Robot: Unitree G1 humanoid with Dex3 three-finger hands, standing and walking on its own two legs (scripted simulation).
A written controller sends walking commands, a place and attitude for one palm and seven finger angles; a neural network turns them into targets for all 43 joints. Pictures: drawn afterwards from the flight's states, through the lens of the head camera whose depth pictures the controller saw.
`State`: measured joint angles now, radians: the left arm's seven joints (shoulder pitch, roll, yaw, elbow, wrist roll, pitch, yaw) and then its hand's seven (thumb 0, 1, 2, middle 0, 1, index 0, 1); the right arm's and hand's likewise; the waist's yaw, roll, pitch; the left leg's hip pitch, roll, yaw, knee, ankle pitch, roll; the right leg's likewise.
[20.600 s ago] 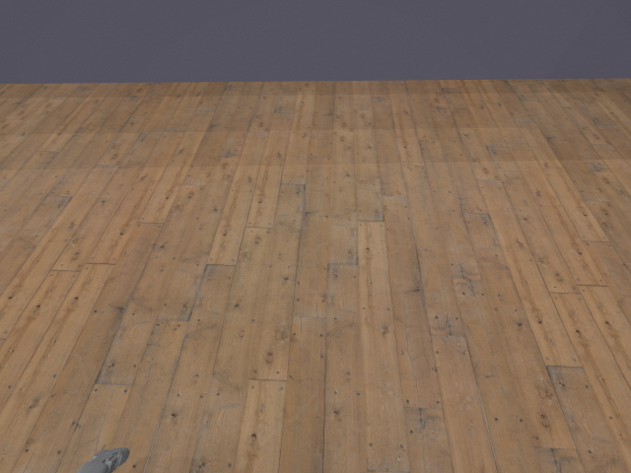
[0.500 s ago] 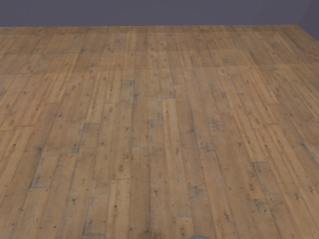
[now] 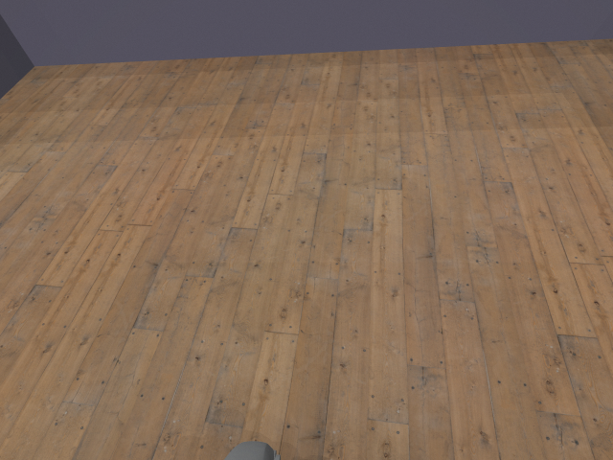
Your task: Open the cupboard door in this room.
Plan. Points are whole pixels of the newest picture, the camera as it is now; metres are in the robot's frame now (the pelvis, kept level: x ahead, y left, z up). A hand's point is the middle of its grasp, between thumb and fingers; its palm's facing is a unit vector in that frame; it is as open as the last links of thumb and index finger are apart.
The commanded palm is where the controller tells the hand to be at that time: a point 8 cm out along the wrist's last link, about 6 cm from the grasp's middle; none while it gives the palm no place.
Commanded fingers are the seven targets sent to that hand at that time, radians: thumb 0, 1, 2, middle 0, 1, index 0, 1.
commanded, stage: turn or walk to find it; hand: left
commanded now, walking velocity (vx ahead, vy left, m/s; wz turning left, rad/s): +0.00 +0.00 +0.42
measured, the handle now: out of the picture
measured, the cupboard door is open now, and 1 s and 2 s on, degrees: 0 0 0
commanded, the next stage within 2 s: stand and wait in 0.22 s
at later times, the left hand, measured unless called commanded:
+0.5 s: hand out of the picture +0.01 +0.28 -0.17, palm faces +0.27 -0.93 -0.24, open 7.4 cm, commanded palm none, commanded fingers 0.00 0.90 0.90 -0.20 -0.30 -0.20 -0.30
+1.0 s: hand out of the picture -0.02 +0.20 -0.15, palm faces +0.47 -0.84 -0.27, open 7.4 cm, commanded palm none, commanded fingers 0.00 0.90 0.90 -0.20 -0.30 -0.20 -0.30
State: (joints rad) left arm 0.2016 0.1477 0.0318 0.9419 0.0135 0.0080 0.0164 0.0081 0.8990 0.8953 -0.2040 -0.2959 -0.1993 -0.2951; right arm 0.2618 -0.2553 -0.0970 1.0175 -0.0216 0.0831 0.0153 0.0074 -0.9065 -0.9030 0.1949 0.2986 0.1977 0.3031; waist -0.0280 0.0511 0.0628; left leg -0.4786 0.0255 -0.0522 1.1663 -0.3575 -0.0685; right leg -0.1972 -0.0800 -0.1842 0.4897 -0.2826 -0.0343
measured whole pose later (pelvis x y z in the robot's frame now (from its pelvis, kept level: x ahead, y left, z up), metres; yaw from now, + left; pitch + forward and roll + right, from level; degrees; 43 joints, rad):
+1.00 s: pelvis +0.00 +0.00 +0.00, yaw +28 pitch +0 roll +2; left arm 0.20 0.16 0.03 0.92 0.02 0.01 0.02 0.01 0.90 0.90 -0.20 -0.30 -0.20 -0.30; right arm 0.24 -0.26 -0.09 1.00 -0.02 0.09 0.02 0.01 -0.91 -0.90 0.19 0.30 0.20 0.30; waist -0.02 0.04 0.08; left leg -0.45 0.04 -0.02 1.08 -0.40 -0.07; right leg -0.21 -0.11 -0.22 0.51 -0.30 -0.03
